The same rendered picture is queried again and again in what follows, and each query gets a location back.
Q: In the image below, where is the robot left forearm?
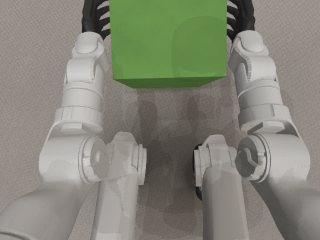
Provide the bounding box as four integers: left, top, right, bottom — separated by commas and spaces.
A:
38, 31, 110, 172

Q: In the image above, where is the carton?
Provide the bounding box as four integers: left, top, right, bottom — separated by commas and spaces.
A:
109, 0, 227, 89

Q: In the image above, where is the robot right forearm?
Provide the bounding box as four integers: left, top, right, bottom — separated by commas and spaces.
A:
228, 30, 311, 168

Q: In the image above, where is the right robot shin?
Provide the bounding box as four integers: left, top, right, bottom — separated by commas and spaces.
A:
199, 134, 242, 191

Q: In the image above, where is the right robot upper arm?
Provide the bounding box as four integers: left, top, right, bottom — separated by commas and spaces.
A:
234, 132, 320, 240

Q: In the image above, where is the robot left hand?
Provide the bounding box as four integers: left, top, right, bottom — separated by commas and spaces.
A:
81, 0, 111, 40

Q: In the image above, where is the right robot foot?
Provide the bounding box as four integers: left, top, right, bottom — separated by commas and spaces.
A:
192, 143, 202, 201

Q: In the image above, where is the left robot upper arm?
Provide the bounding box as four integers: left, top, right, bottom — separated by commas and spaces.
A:
0, 134, 110, 240

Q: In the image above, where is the robot right hand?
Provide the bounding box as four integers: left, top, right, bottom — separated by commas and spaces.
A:
227, 0, 256, 43

